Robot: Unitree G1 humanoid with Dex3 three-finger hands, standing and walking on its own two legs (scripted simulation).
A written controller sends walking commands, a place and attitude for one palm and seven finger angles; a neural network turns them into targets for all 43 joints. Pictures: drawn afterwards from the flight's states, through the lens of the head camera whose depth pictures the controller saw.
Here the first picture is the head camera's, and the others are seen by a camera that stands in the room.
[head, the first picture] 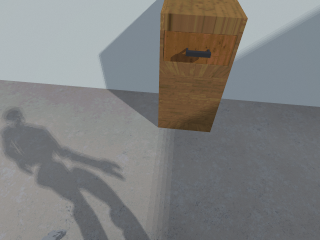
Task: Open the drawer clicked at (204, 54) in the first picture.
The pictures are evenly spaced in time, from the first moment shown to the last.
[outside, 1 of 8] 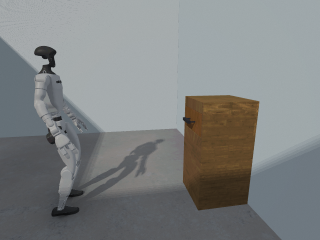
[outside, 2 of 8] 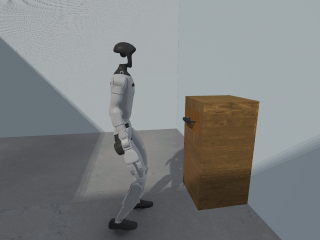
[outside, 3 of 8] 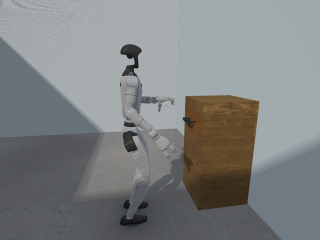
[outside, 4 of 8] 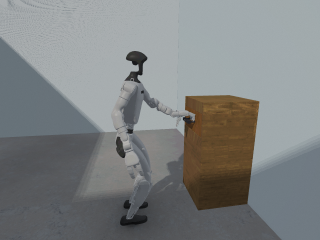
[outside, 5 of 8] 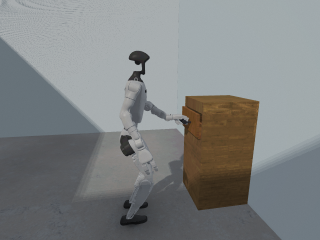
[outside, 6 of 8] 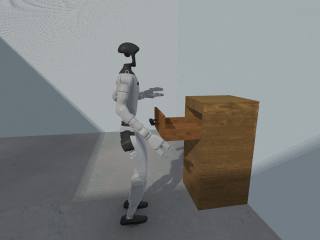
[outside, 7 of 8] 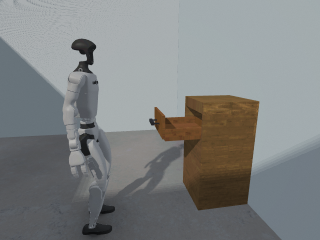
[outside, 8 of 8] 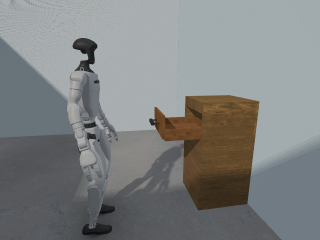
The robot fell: no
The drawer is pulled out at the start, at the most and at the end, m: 0.00 0.30 0.30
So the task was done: yes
